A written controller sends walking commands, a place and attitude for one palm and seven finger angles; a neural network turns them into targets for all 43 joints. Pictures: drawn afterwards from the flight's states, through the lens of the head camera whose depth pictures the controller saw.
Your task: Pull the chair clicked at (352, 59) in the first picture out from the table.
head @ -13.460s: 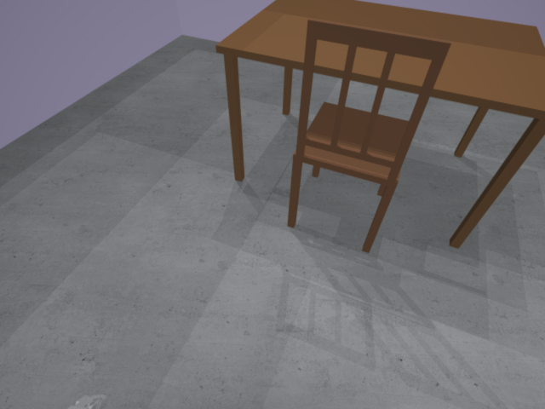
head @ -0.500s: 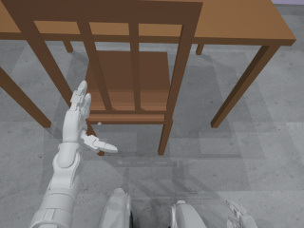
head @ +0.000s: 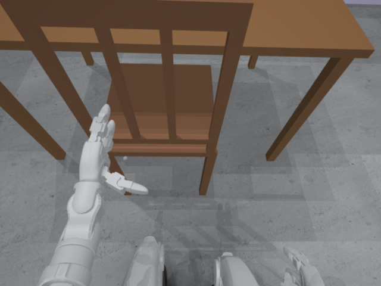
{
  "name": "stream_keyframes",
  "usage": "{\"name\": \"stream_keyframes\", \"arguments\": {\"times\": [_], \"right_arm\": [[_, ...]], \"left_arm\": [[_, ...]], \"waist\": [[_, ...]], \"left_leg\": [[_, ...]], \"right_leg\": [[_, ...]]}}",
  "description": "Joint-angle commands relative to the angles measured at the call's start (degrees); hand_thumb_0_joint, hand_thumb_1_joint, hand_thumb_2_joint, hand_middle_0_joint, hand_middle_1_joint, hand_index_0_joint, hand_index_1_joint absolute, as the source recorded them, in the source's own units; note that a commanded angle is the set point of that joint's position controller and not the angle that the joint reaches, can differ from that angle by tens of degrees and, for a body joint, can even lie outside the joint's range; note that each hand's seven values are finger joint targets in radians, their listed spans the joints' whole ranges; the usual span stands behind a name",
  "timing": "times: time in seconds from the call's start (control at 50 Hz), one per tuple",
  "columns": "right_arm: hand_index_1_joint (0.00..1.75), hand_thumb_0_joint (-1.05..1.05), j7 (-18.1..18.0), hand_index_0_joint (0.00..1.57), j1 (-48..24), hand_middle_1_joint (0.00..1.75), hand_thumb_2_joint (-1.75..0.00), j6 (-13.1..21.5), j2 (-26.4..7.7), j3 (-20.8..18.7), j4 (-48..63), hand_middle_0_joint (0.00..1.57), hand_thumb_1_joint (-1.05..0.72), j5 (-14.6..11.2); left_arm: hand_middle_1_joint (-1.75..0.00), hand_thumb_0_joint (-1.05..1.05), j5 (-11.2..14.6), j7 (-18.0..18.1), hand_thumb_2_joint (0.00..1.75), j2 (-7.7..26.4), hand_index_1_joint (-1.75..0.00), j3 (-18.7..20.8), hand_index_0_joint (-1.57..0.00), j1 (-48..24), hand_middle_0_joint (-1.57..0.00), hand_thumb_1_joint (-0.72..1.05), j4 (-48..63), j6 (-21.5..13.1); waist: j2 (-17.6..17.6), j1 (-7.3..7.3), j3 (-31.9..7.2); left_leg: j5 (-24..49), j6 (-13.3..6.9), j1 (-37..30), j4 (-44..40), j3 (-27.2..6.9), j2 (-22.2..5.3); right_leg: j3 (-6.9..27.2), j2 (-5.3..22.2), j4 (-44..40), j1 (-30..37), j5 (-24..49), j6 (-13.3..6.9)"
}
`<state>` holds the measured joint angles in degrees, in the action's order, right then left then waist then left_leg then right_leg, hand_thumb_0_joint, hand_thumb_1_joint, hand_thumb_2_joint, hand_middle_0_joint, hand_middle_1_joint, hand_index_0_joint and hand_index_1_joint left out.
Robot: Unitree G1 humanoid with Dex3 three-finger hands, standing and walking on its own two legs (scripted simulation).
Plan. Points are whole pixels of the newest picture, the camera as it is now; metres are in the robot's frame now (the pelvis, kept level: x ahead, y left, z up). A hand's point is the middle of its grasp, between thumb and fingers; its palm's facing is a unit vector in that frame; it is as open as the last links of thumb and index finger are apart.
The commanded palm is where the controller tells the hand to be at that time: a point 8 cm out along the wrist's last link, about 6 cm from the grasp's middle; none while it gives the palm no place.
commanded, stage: push the fingers through the gap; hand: left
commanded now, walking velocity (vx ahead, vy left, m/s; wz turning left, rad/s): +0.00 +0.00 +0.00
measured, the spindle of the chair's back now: (123, 96) +0.51 +0.17 +0.05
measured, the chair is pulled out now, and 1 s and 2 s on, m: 0.00 0.00 0.00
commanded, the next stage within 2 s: hook a spindle and tug to test in 1.62 s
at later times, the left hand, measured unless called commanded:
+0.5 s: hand (129, 138) +0.41 +0.14 +0.03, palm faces +0.01 -1.00 -0.05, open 16.9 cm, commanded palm +0.39 +0.19 +0.02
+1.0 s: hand (135, 120) +0.46 +0.14 +0.03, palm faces +0.04 -1.00 -0.05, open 16.9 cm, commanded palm +0.44 +0.18 +0.02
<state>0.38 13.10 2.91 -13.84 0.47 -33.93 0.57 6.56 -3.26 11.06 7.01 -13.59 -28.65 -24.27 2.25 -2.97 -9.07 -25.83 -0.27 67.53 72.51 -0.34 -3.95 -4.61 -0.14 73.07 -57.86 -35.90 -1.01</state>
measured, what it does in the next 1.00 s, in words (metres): stands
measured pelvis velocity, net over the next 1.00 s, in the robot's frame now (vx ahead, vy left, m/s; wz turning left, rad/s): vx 0.00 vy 0.00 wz -0.02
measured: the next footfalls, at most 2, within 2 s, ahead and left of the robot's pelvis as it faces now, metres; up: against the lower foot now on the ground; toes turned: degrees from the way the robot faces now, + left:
none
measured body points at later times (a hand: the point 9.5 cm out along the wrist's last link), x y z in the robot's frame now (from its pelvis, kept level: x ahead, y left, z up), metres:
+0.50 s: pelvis +0.00 +0.00 -0.01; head +0.11 +0.01 +0.43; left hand +0.41 +0.20 +0.03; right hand +0.10 -0.26 -0.12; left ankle +0.08 +0.12 -0.62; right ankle -0.01 -0.11 -0.62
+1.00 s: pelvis +0.00 +0.00 -0.01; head +0.12 +0.01 +0.42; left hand +0.45 +0.19 +0.03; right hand +0.06 -0.26 -0.13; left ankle +0.08 +0.12 -0.62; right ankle -0.01 -0.11 -0.62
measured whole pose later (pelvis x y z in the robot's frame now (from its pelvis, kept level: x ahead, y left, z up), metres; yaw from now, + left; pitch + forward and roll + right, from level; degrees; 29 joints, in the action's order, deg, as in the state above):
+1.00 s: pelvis +0.00 +0.00 -0.01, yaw -1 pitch +25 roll -3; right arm 1.7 16.2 1.1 -14.2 0.3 -37.8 2.2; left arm 2.9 -1.9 15.3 15.5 -37.6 -52.1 -27.0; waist 2.9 -6.8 -9.6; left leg -25.7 -0.3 73.6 74.4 -0.3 -4.6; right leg -4.2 -0.8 75.1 -64.2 -35.6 -1.0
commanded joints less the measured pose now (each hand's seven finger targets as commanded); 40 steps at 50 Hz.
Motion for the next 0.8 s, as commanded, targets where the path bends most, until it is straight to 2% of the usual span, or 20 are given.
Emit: {"name": "stream_keyframes", "arguments": {"times": [0.0,0.06,0.1,0.12,0.16,0.2,0.22,0.26,0.3,0.32,0.44,0.46,0.52,0.58,0.62,0.66,0.7,0.74,0.76,0.78], "right_arm": [[0.30,0.00,-0.9,0.20,1.8,0.30,-0.90,2.4,-8.4,-3.5,6.0,0.20,-0.90,-0.2],[0.30,0.00,-1.2,0.20,2.0,0.30,-0.90,2.5,-8.6,-3.3,4.9,0.20,-0.90,-0.2],[0.30,0.00,-1.4,0.20,2.2,0.30,-0.90,2.5,-8.6,-3.2,4.3,0.20,-0.90,-0.2],[0.30,0.00,-1.5,0.20,2.3,0.30,-0.90,2.6,-8.7,-3.2,4.2,0.20,-0.90,-0.2],[0.30,0.00,-1.3,0.20,2.3,0.30,-0.90,2.7,-8.5,-3.2,4.4,0.20,-0.90,-0.1],[0.30,0.00,-1.3,0.20,2.7,0.30,-0.90,2.6,-8.7,-3.2,4.3,0.20,-0.90,-0.1],[0.30,0.00,-1.3,0.20,2.9,0.30,-0.90,2.7,-8.9,-3.3,4.4,0.20,-0.90,-0.2],[0.30,0.00,-1.1,0.20,3.1,0.30,-0.90,2.5,-8.7,-3.2,4.0,0.20,-0.90,-0.1],[0.30,0.00,-1.1,0.20,3.6,0.30,-0.90,2.3,-8.9,-3.2,4.0,0.20,-0.90,0.0],[0.30,0.00,-1.1,0.20,3.8,0.30,-0.90,2.4,-8.9,-3.2,4.2,0.20,-0.90,-0.1],[0.30,0.00,-0.7,0.20,5.1,0.30,-0.90,1.9,-9.1,-3.5,3.3,0.20,-0.90,0.2],[0.30,0.00,-0.7,0.20,5.2,0.30,-0.90,1.8,-9.0,-3.4,3.0,0.20,-0.90,0.2],[0.30,0.00,-0.6,0.20,6.0,0.30,-0.90,1.5,-9.2,-3.5,2.7,0.20,-0.90,0.4],[0.30,0.00,-0.3,0.20,6.5,0.30,-0.90,1.2,-9.1,-3.6,2.2,0.20,-0.90,0.6],[0.30,0.00,-0.2,0.20,6.8,0.30,-0.90,1.2,-9.1,-3.7,2.2,0.20,-0.90,0.6],[0.30,0.00,0.0,0.20,7.2,0.30,-0.90,0.8,-9.3,-3.7,2.0,0.20,-0.90,0.7],[0.30,0.00,0.1,0.20,7.5,0.30,-0.90,0.6,-9.2,-3.7,1.7,0.20,-0.90,0.8],[0.30,0.00,0.2,0.20,7.8,0.30,-0.90,0.4,-9.4,-3.7,1.7,0.20,-0.90,0.8],[0.30,0.00,0.4,0.20,7.8,0.30,-0.90,0.2,-9.2,-3.7,1.6,0.20,-0.90,0.8],[0.30,0.00,0.3,0.20,8.0,0.30,-0.90,0.0,-9.4,-3.7,1.3,0.20,-0.90,0.8]], "left_arm": [[-0.08,0.00,0.8,-0.3,0.30,6.0,-0.08,0.7,-0.06,-15.6,-0.06,-0.50,14.0,-5.2],[-0.08,0.00,0.9,-0.5,0.30,7.5,-0.08,1.7,-0.06,-19.0,-0.06,-0.50,12.0,-5.0],[-0.08,0.00,0.7,-0.5,0.30,8.8,-0.08,3.3,-0.06,-20.1,-0.06,-0.50,9.2,-4.6],[-0.08,0.00,0.7,-0.6,0.30,9.4,-0.08,3.6,-0.06,-21.8,-0.06,-0.50,9.4,-4.7],[-0.08,0.00,0.7,-0.9,0.30,7.4,-0.08,2.3,-0.06,-21.6,-0.06,-0.50,8.7,-4.4],[-0.08,0.00,1.1,-0.9,0.30,8.3,-0.08,3.4,-0.06,-21.8,-0.06,-0.50,7.3,-4.0],[-0.08,0.00,0.9,-1.0,0.30,9.0,-0.08,4.0,-0.06,-21.8,-0.06,-0.50,6.9,-3.9],[-0.08,0.00,1.0,-1.1,0.30,8.6,-0.08,3.9,-0.06,-23.8,-0.06,-0.50,5.5,-3.5],[-0.08,0.00,0.8,-1.0,0.30,10.1,-0.08,5.4,-0.06,-24.4,-0.06,-0.50,4.4,-3.5],[-0.08,0.00,0.7,-1.0,0.30,10.1,-0.08,5.3,-0.06,-24.7,-0.06,-0.50,4.6,-3.7],[-0.08,0.00,0.0,-0.2,0.30,10.1,-0.08,5.7,-0.06,-28.8,-0.06,-0.50,1.7,-4.3],[-0.08,0.00,-0.2,-0.1,0.30,9.2,-0.08,4.6,-0.06,-30.8,-0.06,-0.50,1.4,-4.4],[-0.08,0.00,-0.6,0.4,0.30,11.6,-0.08,7.0,-0.06,-32.1,-0.06,-0.50,0.5,-5.0],[-0.08,0.00,-1.0,0.7,0.30,11.3,-0.08,7.1,-0.06,-33.9,-0.06,-0.50,-1.9,-5.2],[-0.08,0.00,-1.2,0.7,0.30,10.7,-0.08,6.4,-0.06,-35.4,-0.06,-0.50,-1.7,-5.6],[-0.08,0.00,-1.2,0.9,0.30,11.7,-0.08,7.5,-0.06,-35.0,-0.06,-0.50,-2.5,-5.6],[-0.08,0.00,-1.2,0.9,0.30,12.0,-0.08,7.9,-0.06,-35.9,-0.06,-0.50,-3.8,-5.5],[-0.08,0.00,-1.6,1.0,0.30,12.2,-0.08,8.1,-0.06,-36.9,-0.06,-0.50,-4.2,-5.8],[-0.08,0.00,-1.7,0.9,0.30,10.7,-0.08,6.9,-0.06,-37.0,-0.06,-0.50,-5.3,-5.7],[-0.08,0.00,-1.8,1.1,0.30,11.8,-0.08,7.8,-0.06,-38.4,-0.06,-0.50,-6.1,-5.8]], "waist": [[1.4,-1.21,-22.5],[0.4,-2.29,-21.3],[-0.2,-2.04,-20.6],[1.4,-2.11,-21.0],[2.1,-2.03,-22.3],[0.3,-1.85,-22.5],[1.3,-1.68,-23.1],[0.8,-2.18,-22.9],[-0.2,-1.98,-23.0],[1.9,-1.62,-23.8],[0.5,-2.77,-23.7],[1.1,-3.41,-23.4],[2.2,-2.86,-24.8],[1.4,-3.42,-24.7],[3.0,-3.68,-25.5],[2.8,-3.35,-26.7],[1.2,-3.73,-26.0],[2.8,-3.58,-26.0],[2.9,-4.05,-25.8],[2.0,-4.22,-24.9]], "left_leg": [[10.9,-1.1,-26.1,-6.7,-2.9,2.5],[9.9,-1.3,-24.6,-6.0,-2.8,2.4],[8.7,-1.3,-22.3,-5.6,-2.3,2.6],[9.1,-1.4,-23.0,-5.5,-2.5,2.6],[10.0,-1.2,-24.7,-5.8,-2.6,2.6],[10.3,-1.3,-23.7,-5.7,-2.4,2.6],[10.7,-1.3,-24.0,-5.6,-2.6,2.5],[10.3,-1.3,-23.4,-5.5,-2.4,2.6],[10.8,-1.3,-22.5,-5.6,-2.3,2.6],[11.7,-1.2,-23.4,-5.5,-2.3,2.6],[11.4,-1.1,-23.5,-5.6,-2.8,2.3],[11.3,-1.2,-23.8,-5.5,-2.7,2.3],[12.0,-1.1,-24.0,-5.4,-2.7,2.4],[11.8,-1.0,-23.6,-5.4,-2.7,2.3],[12.3,-1.0,-25.1,-5.4,-2.9,2.3],[13.6,-0.9,-25.6,-5.4,-2.9,2.2],[13.3,-1.0,-24.1,-5.3,-2.6,2.2],[13.7,-0.9,-24.9,-5.4,-2.9,2.2],[13.0,-0.9,-25.1,-5.4,-2.8,2.3],[12.2,-0.9,-24.2,-5.4,-2.9,2.1]], "right_leg": [[2.9,-1.1,-11.9,1.5,16.6,-1.0],[3.1,-1.1,-12.0,0.4,16.0,-0.8],[3.4,-1.2,-12.2,0.8,15.0,-0.8],[3.3,-1.3,-11.7,0.1,15.0,-1.0],[3.1,-1.2,-11.7,-0.1,15.5,-1.0],[3.3,-1.3,-12.0,0.9,16.5,-0.9],[3.0,-1.4,-11.4,0.4,16.4,-1.0],[3.1,-1.3,-11.7,0.5,16.4,-0.8],[3.3,-1.4,-11.6,1.2,17.2,-0.8],[3.2,-1.5,-11.0,0.7,17.5,-1.0],[2.8,-1.7,-11.1,-0.9,16.7,-0.8],[2.9,-1.6,-11.2,-1.5,16.6,-0.7],[3.0,-1.8,-10.8,-1.0,17.0,-0.9],[2.9,-1.7,-10.8,-1.5,16.9,-0.7],[2.9,-1.9,-10.7,-2.3,16.7,-0.9],[2.9,-1.9,-10.7,-1.6,18.1,-0.9],[3.0,-2.0,-10.7,-1.0,18.6,-0.7],[2.7,-1.9,-10.4,-2.1,18.3,-0.8],[2.8,-2.0,-10.8,-2.6,17.6,-0.8],[2.7,-2.0,-10.8,-2.8,16.8,-0.8]]}}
